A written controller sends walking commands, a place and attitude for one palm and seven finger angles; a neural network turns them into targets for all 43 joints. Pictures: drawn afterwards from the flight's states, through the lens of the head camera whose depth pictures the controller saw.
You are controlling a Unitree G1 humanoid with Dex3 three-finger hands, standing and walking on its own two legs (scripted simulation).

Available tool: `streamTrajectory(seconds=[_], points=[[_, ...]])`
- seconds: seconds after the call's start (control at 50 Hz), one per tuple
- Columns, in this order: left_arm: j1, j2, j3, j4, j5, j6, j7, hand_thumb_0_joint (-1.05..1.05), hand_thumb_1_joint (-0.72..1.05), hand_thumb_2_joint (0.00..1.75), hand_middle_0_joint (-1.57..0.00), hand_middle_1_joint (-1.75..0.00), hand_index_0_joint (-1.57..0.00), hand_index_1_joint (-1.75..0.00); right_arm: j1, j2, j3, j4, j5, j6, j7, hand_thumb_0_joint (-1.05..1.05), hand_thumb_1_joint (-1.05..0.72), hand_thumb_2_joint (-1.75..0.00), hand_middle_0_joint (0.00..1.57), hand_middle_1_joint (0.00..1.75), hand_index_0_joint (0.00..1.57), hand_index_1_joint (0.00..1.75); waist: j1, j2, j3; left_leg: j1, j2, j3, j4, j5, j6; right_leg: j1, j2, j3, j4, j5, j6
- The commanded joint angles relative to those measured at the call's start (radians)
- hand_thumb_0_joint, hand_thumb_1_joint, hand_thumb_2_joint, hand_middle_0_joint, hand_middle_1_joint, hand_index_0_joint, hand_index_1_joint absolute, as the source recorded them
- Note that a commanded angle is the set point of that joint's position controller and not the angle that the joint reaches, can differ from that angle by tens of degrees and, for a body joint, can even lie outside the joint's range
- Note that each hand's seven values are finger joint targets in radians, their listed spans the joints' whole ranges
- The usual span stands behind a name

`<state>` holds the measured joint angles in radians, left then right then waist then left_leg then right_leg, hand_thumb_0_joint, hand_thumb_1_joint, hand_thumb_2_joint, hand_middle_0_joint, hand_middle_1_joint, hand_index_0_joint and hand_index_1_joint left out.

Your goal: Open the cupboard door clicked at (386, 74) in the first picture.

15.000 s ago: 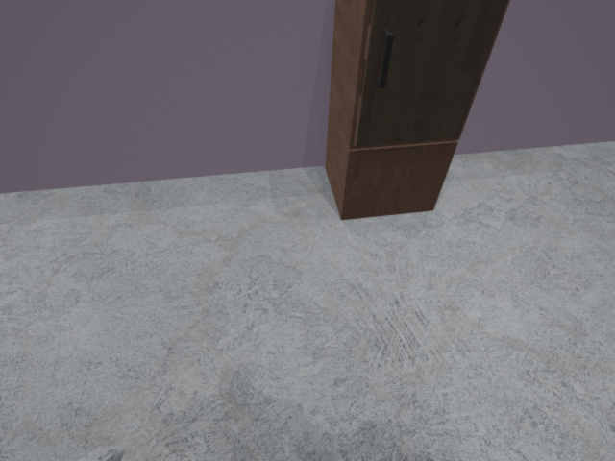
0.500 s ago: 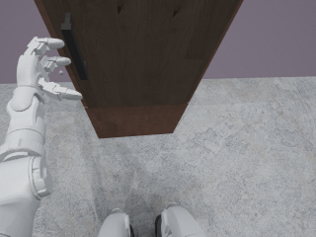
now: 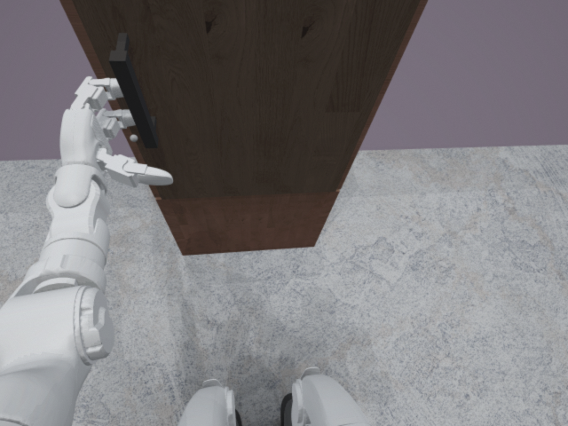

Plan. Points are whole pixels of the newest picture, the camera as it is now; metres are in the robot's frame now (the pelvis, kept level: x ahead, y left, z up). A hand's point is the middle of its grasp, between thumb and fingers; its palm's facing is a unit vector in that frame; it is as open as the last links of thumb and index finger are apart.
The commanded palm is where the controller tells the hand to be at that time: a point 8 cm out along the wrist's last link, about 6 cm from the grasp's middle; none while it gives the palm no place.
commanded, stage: slide the fingers in behind the handle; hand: left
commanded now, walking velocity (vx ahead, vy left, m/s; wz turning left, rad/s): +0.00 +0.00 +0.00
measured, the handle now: (138, 96) +0.57 +0.17 +0.07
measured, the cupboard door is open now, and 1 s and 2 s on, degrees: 0 0 3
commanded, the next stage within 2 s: close the thumb around the handle in 0.84 s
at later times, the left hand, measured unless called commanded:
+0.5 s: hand (151, 137) +0.50 +0.15 +0.06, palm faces +0.01 -1.00 -0.02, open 14.3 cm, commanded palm +0.48 +0.18 +0.06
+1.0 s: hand (157, 136) +0.51 +0.14 +0.06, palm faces +0.02 -1.00 -0.03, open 14.0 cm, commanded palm +0.48 +0.18 +0.06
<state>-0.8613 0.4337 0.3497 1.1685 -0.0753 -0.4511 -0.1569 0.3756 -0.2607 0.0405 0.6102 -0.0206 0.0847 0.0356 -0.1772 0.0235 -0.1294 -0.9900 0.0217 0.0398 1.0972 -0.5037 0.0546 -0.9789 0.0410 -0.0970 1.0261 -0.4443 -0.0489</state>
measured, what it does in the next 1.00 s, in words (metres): stands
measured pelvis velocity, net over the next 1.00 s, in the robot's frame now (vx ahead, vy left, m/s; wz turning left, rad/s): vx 0.01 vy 0.00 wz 0.00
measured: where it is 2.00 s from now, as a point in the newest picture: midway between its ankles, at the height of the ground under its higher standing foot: outside the picture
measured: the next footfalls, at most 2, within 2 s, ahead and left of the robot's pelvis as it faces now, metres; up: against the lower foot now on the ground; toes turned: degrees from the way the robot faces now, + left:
none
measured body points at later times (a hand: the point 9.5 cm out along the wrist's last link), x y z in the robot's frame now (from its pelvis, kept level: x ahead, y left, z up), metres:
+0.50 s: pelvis +0.00 -0.01 +0.00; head +0.13 +0.01 +0.43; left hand +0.49 +0.20 +0.06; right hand +0.02 -0.27 -0.12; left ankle +0.00 +0.08 -0.66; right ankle +0.02 -0.09 -0.66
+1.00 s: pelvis +0.01 +0.00 +0.00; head +0.13 +0.01 +0.43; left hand +0.50 +0.19 +0.06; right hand +0.01 -0.26 -0.12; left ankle +0.00 +0.08 -0.66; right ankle +0.02 -0.09 -0.66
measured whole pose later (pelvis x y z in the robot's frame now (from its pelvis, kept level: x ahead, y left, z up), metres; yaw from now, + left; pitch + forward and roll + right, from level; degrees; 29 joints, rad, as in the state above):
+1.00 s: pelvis +0.01 +0.00 +0.00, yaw +0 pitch +23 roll -2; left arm -0.86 0.37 0.31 1.15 -0.07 -0.47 -0.09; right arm 0.38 -0.25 0.03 0.63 -0.03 0.07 0.05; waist -0.17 0.03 -0.13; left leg -0.98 0.02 0.04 1.09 -0.51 0.05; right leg -0.98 0.04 -0.09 1.03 -0.45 -0.06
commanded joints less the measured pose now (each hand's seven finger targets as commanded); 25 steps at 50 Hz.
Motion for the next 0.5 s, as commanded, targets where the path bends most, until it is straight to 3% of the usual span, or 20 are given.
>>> streamTrajectory(seconds=[0.0, 0.02, 0.04, 0.06, 0.08, 0.12, 0.16, 0.22, 0.24, 0.28, 0.34, 0.4, 0.48], points=[[-0.441, 0.174, -0.023, -0.234, -0.003, -0.088, -0.001, 0.00, -0.50, 0.30, -0.30, -1.20, -0.30, -1.20, 0.163, -0.170, -0.065, -0.050, 0.002, -0.016, -0.013, 0.00, -0.90, -0.90, 0.20, 0.30, 0.20, 0.30, -0.013, 0.117, -0.470, 0.346, -0.006, -0.095, -0.113, 0.411, -0.025, 0.217, 0.011, 0.086, -0.109, 0.336, 0.025], [-0.434, 0.203, 0.004, -0.221, -0.007, -0.088, -0.001, 0.00, -0.50, 0.30, -0.30, -1.20, -0.30, -1.20, 0.165, -0.174, -0.067, -0.043, 0.003, -0.016, -0.015, 0.00, -0.90, -0.90, 0.20, 0.30, 0.20, 0.30, -0.008, 0.097, -0.467, 0.329, -0.005, -0.094, -0.109, 0.397, -0.024, 0.226, 0.011, 0.089, -0.110, 0.330, 0.025], [-0.453, 0.181, -0.021, -0.219, -0.010, -0.085, -0.006, 0.00, -0.50, 0.30, -0.30, -1.20, -0.30, -1.20, 0.162, -0.172, -0.064, -0.043, 0.003, -0.017, -0.015, 0.00, -0.90, -0.90, 0.20, 0.30, 0.20, 0.30, -0.019, 0.113, -0.449, 0.326, -0.006, -0.093, -0.113, 0.386, -0.025, 0.220, 0.011, 0.089, -0.113, 0.324, 0.025], [-0.441, 0.192, -0.004, -0.216, -0.015, -0.083, -0.005, 0.00, -0.50, 0.30, -0.30, -1.20, -0.30, -1.20, 0.163, -0.177, -0.067, -0.043, 0.004, -0.019, -0.015, 0.00, -0.90, -0.90, 0.20, 0.30, 0.20, 0.30, -0.014, 0.088, -0.453, 0.316, -0.007, -0.091, -0.113, 0.369, -0.023, 0.230, 0.012, 0.092, -0.118, 0.314, 0.026], [-0.470, 0.172, -0.026, -0.243, -0.020, -0.090, -0.009, 0.00, -0.50, 0.30, -0.30, -1.20, -0.30, -1.20, 0.162, -0.173, -0.065, -0.045, 0.003, -0.023, -0.015, 0.00, -0.90, -0.90, 0.20, 0.30, 0.20, 0.30, -0.020, 0.118, -0.462, 0.338, -0.006, -0.093, -0.114, 0.383, -0.023, 0.223, 0.012, 0.090, -0.114, 0.323, 0.024], [-0.445, 0.161, -0.026, -0.233, -0.022, -0.090, -0.012, 0.00, -0.50, 0.30, -0.30, -1.20, -0.30, -1.20, 0.162, -0.174, -0.068, -0.039, 0.003, -0.026, -0.014, 0.00, -0.90, -0.90, 0.20, 0.30, 0.20, 0.30, -0.008, 0.122, -0.487, 0.356, -0.006, -0.096, -0.114, 0.396, -0.028, 0.221, 0.012, 0.086, -0.112, 0.324, 0.023], [-0.456, 0.141, -0.045, -0.236, -0.026, -0.089, -0.011, 0.00, -0.50, 0.30, -0.30, -1.20, -0.30, -1.20, 0.160, -0.173, -0.070, -0.034, 0.004, -0.027, -0.014, 0.00, -0.90, -0.90, 0.20, 0.30, 0.20, 0.30, -0.019, 0.097, -0.475, 0.341, -0.006, -0.096, -0.113, 0.380, -0.024, 0.226, 0.012, 0.089, -0.118, 0.320, 0.026], [-0.460, 0.121, -0.057, -0.254, -0.028, -0.095, -0.008, 0.00, -0.50, 0.30, -0.30, -1.20, -0.30, -1.20, 0.166, -0.173, -0.074, -0.026, 0.002, -0.030, -0.012, 0.00, -0.90, -0.90, 0.20, 0.30, 0.20, 0.30, -0.019, 0.115, -0.494, 0.378, -0.004, -0.100, -0.111, 0.427, -0.028, 0.214, 0.012, 0.083, -0.112, 0.348, 0.024], [-0.464, 0.091, -0.083, -0.257, -0.030, -0.096, -0.008, 0.00, -0.50, 0.30, -0.30, -1.20, -0.30, -1.20, 0.162, -0.169, -0.073, -0.025, 0.002, -0.031, -0.011, 0.00, -0.90, -0.90, 0.20, 0.30, 0.20, 0.30, -0.022, 0.132, -0.488, 0.391, -0.003, -0.102, -0.112, 0.431, -0.030, 0.200, 0.012, 0.082, -0.113, 0.344, 0.023], [-0.485, 0.037, -0.118, -0.261, -0.035, -0.098, -0.003, 0.00, -0.50, 0.30, -0.30, -1.20, -0.30, -1.20, 0.162, -0.165, -0.075, -0.022, 0.000, -0.036, -0.008, 0.00, -0.90, -0.90, 0.20, 0.30, 0.20, 0.30, -0.040, 0.110, -0.467, 0.398, -0.003, -0.105, -0.109, 0.424, -0.026, 0.175, 0.014, 0.076, -0.117, 0.333, 0.024], [-0.494, 0.084, -0.092, -0.242, -0.023, -0.096, 0.008, 0.00, -0.50, 0.30, -0.30, -1.20, -0.30, -1.20, 0.171, -0.176, -0.079, -0.008, -0.001, -0.034, -0.009, 0.00, -0.90, -0.90, 0.20, 0.30, 0.20, 0.30, -0.037, 0.087, -0.464, 0.361, -0.006, -0.106, -0.111, 0.391, -0.025, 0.196, 0.011, 0.084, -0.118, 0.322, 0.025], [-0.467, -0.008, -0.150, -0.265, -0.025, -0.104, 0.010, 0.00, -0.50, 0.30, -0.30, -1.20, -0.30, -1.20, 0.166, -0.162, -0.081, -0.011, -0.003, -0.039, -0.002, 0.00, -0.90, -0.90, 0.20, 0.30, 0.20, 0.30, -0.028, 0.144, -0.505, 0.442, -0.004, -0.111, -0.109, 0.470, -0.034, 0.167, 0.012, 0.070, -0.108, 0.352, 0.020], [-0.469, 0.074, -0.081, -0.196, -0.013, -0.085, 0.045, 0.00, -0.50, 0.30, -0.30, -1.20, -0.30, -1.20, 0.178, -0.176, -0.079, -0.003, -0.006, -0.032, -0.003, 0.00, -0.90, -0.90, 0.20, 0.30, 0.20, 0.30, -0.031, 0.085, -0.435, 0.366, -0.006, -0.113, -0.110, 0.429, -0.029, 0.167, 0.011, 0.070, -0.104, 0.332, 0.021]])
